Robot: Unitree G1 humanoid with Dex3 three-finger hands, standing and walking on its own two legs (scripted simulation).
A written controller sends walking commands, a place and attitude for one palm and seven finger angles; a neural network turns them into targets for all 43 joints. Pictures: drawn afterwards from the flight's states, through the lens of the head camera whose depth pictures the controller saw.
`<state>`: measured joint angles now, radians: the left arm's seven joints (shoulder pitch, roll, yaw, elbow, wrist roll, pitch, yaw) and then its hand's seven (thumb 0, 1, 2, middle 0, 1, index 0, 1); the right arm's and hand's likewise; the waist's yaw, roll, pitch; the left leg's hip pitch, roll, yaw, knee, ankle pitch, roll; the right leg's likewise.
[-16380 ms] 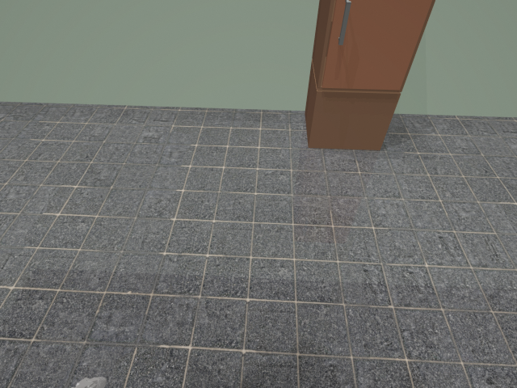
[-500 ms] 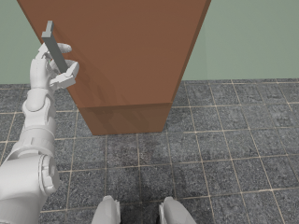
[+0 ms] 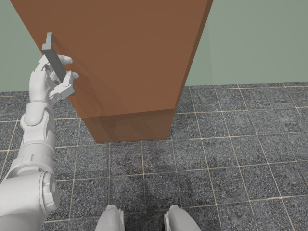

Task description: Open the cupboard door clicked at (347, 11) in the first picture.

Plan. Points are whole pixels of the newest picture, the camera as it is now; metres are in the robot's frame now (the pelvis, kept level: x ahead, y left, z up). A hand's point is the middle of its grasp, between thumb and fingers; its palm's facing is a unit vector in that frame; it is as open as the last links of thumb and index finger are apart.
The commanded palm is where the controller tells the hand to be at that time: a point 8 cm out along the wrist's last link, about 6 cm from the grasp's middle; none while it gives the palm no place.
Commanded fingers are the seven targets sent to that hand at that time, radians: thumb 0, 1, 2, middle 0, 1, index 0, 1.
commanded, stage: pull the door open along its arc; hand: left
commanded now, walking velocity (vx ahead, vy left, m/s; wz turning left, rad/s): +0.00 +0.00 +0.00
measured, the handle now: (62, 67) +0.53 +0.21 +0.07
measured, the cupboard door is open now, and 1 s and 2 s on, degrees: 4 43 44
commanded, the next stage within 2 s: open thumb and fingers to let go in 0.74 s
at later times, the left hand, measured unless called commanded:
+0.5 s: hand (98, 132) +0.34 +0.11 +0.07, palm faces +0.44 -0.90 +0.04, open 5.9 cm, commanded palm +0.28 +0.13 +0.06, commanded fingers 0.00 0.90 0.90 -0.40 -1.35 -0.40 -1.35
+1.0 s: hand (125, 156) +0.29 +0.05 +0.06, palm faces +0.40 -0.92 -0.02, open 6.1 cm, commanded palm +0.23 +0.09 +0.06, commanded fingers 0.00 0.27 0.63 -0.35 -1.28 -0.35 -1.28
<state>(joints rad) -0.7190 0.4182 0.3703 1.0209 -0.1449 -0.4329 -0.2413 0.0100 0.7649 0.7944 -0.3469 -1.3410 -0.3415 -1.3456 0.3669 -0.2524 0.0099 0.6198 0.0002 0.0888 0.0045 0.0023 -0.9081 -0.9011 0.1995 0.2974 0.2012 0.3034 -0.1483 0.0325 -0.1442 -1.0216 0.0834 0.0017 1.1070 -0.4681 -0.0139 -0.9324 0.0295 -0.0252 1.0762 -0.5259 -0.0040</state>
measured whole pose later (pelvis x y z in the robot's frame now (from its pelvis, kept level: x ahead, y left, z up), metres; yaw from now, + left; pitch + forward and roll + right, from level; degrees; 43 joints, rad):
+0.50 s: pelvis +0.01 -0.01 +0.01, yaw +3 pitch +16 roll -1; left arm -0.08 -0.09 -0.05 0.31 0.06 -0.35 0.51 0.01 0.74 0.81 -0.32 -1.32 -0.32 -1.30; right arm 0.21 -0.18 -0.01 0.54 -0.07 0.05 0.06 0.01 -0.91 -0.90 0.20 0.30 0.20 0.30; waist -0.02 0.02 -0.18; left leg -0.86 0.05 -0.01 1.05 -0.47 -0.03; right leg -0.77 0.00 -0.04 1.05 -0.56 -0.01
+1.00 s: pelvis +0.01 -0.04 +0.01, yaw +5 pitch +13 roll +1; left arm 0.15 -0.09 -0.22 0.15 0.10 -0.31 0.53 0.01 0.66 0.79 -0.36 -1.32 -0.37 -1.33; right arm 0.19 -0.19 0.00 0.55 -0.08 -0.01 0.01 0.01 -0.91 -0.90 0.20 0.30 0.20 0.30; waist -0.01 0.03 -0.17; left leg -0.82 0.04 -0.05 1.03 -0.45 -0.07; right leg -0.73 0.00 -0.08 1.08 -0.58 -0.06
